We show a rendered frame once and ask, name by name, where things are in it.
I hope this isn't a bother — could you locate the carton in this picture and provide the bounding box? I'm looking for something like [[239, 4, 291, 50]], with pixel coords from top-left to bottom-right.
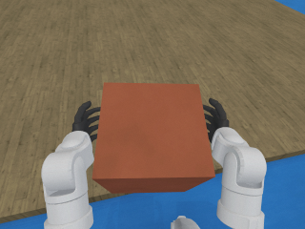
[[91, 82, 215, 194]]

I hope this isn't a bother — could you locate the right robot forearm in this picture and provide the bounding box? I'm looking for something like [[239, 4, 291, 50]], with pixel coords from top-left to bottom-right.
[[211, 127, 267, 229]]

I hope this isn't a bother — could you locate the left robot forearm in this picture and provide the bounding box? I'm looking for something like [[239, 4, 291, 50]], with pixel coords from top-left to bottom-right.
[[41, 131, 94, 229]]

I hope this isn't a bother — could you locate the right robot hand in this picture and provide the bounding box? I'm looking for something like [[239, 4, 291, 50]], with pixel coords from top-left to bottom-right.
[[202, 98, 230, 143]]

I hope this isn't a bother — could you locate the left robot hand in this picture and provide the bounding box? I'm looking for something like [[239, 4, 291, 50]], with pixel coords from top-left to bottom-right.
[[72, 101, 101, 142]]

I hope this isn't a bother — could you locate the robot right thigh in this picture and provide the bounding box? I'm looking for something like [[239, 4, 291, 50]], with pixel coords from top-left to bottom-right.
[[171, 218, 200, 229]]

